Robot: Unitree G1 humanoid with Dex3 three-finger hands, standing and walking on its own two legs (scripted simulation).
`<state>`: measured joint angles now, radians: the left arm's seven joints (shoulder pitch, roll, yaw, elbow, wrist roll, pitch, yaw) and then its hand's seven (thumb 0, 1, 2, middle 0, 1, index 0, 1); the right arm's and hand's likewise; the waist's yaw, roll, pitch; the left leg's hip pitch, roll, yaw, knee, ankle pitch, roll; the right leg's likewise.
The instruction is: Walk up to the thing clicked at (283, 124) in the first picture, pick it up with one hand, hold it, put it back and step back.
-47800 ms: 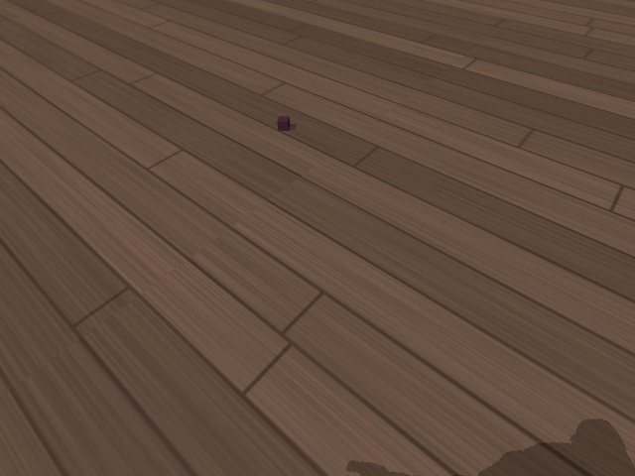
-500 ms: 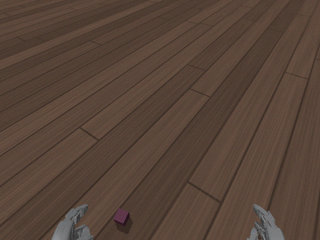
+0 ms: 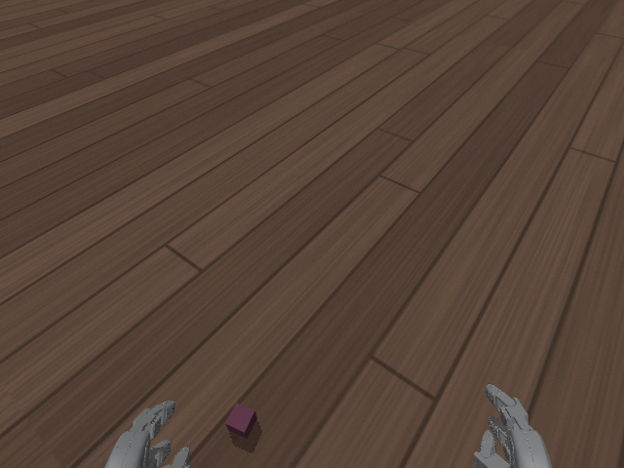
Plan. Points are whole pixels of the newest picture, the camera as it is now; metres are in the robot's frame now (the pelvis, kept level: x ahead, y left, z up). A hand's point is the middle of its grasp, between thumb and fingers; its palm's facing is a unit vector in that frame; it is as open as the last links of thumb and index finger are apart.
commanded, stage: home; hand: left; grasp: from above
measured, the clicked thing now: (241, 420) +0.41 +0.23 -0.68
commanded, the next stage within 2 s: stand in 1.48 s
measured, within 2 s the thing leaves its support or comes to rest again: neither
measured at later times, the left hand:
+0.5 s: hand out of the picture +0.16 +0.18 -0.04, palm faces +0.04 -0.98 -0.21, open 8.7 cm
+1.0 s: hand out of the picture +0.16 +0.18 -0.04, palm faces +0.04 -0.98 -0.21, open 8.8 cm
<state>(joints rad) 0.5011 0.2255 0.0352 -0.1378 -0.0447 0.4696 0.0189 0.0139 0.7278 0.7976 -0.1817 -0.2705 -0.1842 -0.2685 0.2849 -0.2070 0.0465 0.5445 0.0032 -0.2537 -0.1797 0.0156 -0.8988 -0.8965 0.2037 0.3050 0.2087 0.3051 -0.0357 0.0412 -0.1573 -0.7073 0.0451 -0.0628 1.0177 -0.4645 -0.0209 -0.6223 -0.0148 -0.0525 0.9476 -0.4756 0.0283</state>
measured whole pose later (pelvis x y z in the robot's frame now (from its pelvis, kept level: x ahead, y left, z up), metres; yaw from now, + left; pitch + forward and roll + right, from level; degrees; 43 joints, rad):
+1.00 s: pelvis +0.00 +0.00 +0.00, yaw +0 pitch +9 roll -3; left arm 0.50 0.23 0.03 -0.14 -0.05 0.47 0.02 0.01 0.68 0.77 -0.18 -0.26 -0.18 -0.26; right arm 0.29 -0.22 0.03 0.55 0.00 -0.25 -0.18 0.02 -0.90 -0.90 0.20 0.31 0.21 0.31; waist -0.04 0.04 -0.16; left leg -0.71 0.05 -0.06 1.02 -0.47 -0.03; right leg -0.63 -0.01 -0.05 0.96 -0.49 0.02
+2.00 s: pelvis +0.00 +0.00 +0.04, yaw -1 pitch -2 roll -1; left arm 0.23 0.29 0.05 0.91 0.04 0.03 0.03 0.01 0.90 0.90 -0.20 -0.30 -0.20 -0.30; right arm 0.20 -0.29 -0.04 0.96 -0.05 -0.01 -0.02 0.01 -0.90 -0.90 0.20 0.30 0.21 0.30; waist 0.02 -0.01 0.05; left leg -0.31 0.02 -0.01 0.67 -0.32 0.00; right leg -0.25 -0.04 -0.01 0.64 -0.35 0.04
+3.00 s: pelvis +0.00 -0.01 +0.07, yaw -1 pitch -4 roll +0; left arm 0.13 0.30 0.03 1.16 0.03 0.00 0.01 0.01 0.91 0.90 -0.20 -0.30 -0.21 -0.30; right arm 0.14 -0.31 -0.01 1.14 -0.02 0.00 -0.01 0.01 -0.90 -0.90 0.20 0.30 0.21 0.30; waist 0.00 0.01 0.07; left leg -0.14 0.03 0.00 0.37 -0.17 -0.03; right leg -0.09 -0.02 -0.02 0.36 -0.20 0.02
